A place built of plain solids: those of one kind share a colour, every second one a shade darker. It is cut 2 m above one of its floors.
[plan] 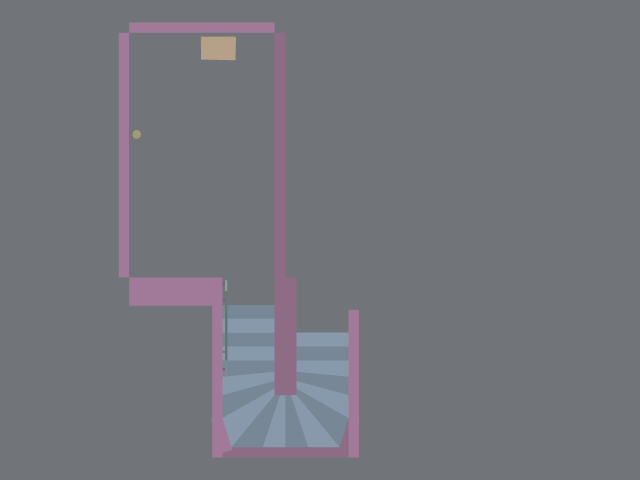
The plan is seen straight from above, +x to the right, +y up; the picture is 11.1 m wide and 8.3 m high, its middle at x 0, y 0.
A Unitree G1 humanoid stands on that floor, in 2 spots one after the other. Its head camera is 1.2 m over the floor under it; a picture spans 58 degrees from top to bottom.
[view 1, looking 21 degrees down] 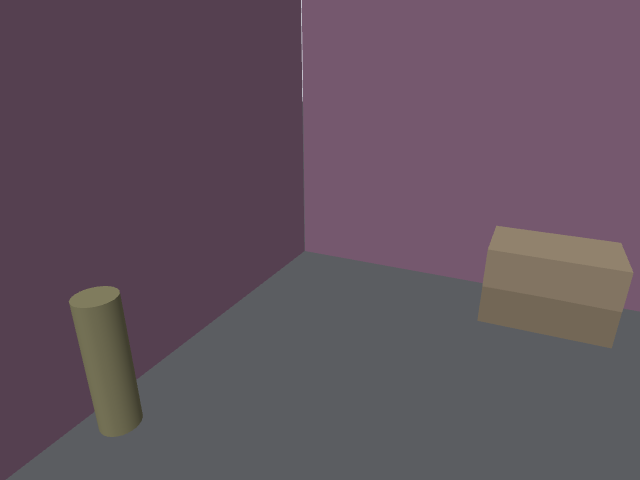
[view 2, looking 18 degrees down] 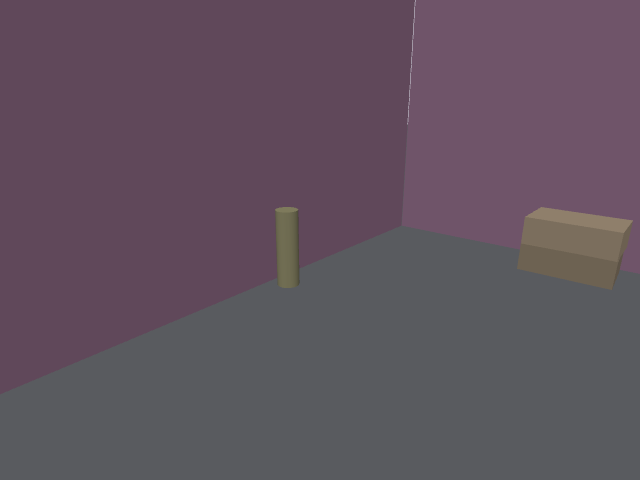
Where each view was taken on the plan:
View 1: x -1.97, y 1.00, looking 115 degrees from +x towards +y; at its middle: wall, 3.06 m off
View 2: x -1.25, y -0.12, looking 130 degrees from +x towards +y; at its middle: wall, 3.35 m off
